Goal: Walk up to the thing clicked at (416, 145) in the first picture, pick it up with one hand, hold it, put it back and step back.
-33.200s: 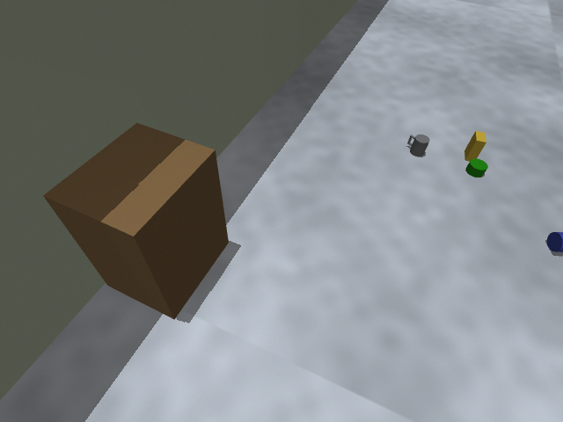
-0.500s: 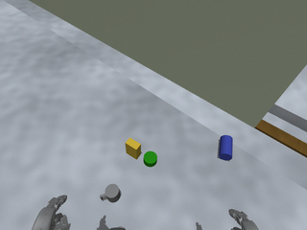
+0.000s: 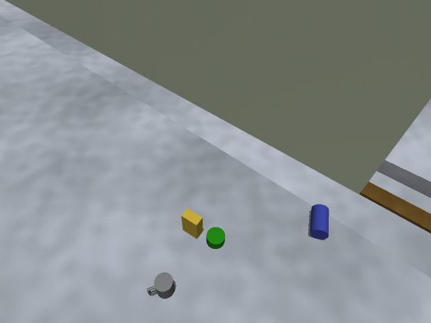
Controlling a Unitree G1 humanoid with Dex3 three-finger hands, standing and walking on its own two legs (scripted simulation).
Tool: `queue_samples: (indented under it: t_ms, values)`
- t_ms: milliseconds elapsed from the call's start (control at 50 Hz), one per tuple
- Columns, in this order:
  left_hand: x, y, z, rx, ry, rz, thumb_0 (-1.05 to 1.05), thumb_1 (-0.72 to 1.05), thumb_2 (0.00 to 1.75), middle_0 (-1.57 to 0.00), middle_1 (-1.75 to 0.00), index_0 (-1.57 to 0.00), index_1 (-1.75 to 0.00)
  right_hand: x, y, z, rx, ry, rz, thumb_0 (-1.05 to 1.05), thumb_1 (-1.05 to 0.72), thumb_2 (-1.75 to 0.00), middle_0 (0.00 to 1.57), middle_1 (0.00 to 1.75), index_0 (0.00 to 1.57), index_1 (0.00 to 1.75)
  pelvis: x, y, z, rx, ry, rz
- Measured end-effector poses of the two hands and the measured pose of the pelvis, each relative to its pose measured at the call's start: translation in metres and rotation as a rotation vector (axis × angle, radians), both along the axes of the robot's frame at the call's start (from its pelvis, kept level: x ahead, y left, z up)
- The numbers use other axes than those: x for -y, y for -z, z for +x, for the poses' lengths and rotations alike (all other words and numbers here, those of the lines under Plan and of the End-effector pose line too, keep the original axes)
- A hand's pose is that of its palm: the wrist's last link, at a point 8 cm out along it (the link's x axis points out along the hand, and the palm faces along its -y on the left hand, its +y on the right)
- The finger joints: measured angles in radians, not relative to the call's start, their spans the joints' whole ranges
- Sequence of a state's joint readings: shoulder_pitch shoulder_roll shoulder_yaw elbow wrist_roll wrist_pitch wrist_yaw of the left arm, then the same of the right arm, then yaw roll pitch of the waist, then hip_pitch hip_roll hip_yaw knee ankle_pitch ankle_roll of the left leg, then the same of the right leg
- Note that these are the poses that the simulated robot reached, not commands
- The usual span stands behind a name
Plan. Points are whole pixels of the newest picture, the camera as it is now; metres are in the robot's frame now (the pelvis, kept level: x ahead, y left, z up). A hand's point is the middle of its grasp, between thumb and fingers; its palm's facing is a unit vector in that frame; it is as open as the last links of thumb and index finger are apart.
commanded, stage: stand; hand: left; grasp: from above
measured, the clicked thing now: (160, 287) +0.41 +0.21 -0.73
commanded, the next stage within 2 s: step back in 1.84 s
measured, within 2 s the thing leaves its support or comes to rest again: neither
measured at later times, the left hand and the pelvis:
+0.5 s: hand out of the picture +0.05 +0.23 -0.16, palm faces +0.02 -0.94 -0.33, open 7.3 cm; pelvis +0.00 -0.01 +0.00, yaw +0 degrees
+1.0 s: hand out of the picture +0.09 +0.24 -0.15, palm faces +0.02 -0.94 -0.34, open 7.3 cm; pelvis +0.02 -0.01 +0.01, yaw -1 degrees
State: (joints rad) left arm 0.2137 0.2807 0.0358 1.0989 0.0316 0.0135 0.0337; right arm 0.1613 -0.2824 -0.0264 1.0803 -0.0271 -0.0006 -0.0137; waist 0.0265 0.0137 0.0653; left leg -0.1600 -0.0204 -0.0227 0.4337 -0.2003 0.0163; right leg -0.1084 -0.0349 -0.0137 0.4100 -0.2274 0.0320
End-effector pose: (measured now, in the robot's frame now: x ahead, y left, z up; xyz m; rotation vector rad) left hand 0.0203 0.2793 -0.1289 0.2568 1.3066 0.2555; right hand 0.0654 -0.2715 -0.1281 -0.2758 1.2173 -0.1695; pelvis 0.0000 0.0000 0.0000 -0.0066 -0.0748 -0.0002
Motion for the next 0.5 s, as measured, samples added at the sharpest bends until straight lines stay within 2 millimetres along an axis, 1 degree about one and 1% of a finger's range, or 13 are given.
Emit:
queue_samples:
  t_ms: [160,340,500]
  values:
    - [-0.002,-0.005,0.001,0.0,0.0,0.015,0.0,0.91,0.89,-0.21,-0.3,-0.2,-0.3,0.008,-0.001,-0.005,-0.014,0.007,-0.003,0.0,-0.91,-0.9,0.2,0.3,0.21,0.3,0.004,-0.002,-0.003,0.005,-0.001,-0.001]
    - [0.0,-0.007,0.013,0.012,0.01,0.013,0.0,0.91,0.89,-0.21,-0.3,-0.2,-0.3,0.019,-0.004,-0.01,-0.033,0.011,-0.019,0.0,-0.91,-0.9,0.2,0.3,0.21,0.3,0.007,-0.004,-0.002,-0.002,0.0,0.0]
    - [0.003,-0.007,0.024,0.016,0.024,0.008,0.0,0.91,0.89,-0.21,-0.3,-0.2,-0.3,0.024,-0.004,-0.01,-0.049,0.013,-0.023,0.0,-0.91,-0.9,0.2,0.3,0.21,0.3,0.01,-0.004,0.001,-0.009,0.001,0.0]
